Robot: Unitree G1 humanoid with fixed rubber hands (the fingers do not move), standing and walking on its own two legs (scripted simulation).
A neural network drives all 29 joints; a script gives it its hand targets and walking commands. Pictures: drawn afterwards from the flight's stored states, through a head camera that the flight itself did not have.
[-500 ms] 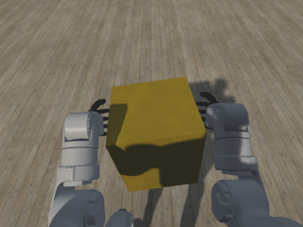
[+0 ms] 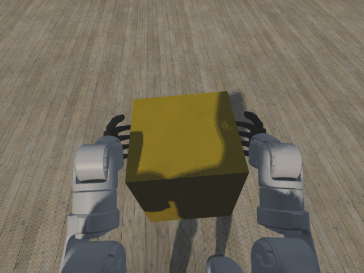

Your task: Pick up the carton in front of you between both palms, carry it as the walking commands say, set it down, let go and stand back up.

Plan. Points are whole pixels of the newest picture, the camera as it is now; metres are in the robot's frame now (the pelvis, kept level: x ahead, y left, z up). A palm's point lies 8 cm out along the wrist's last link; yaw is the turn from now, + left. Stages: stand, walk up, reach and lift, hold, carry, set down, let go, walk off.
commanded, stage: carry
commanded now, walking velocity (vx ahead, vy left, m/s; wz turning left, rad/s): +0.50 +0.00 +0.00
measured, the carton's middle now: (185, 161) +0.37 -0.02 +0.01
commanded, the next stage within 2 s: none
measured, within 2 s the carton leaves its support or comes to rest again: neither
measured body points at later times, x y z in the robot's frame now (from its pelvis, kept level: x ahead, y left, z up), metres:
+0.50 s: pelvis +0.31 -0.05 +0.00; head +0.29 -0.06 +0.45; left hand +0.57 +0.12 +0.08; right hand +0.60 -0.18 +0.08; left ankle +0.41 +0.11 -0.70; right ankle +0.27 -0.13 -0.75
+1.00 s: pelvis +0.61 +0.01 +0.00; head +0.61 +0.02 +0.45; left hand +0.89 +0.16 +0.07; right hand +0.89 -0.14 +0.09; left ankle +0.57 +0.09 -0.75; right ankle +0.72 -0.15 -0.70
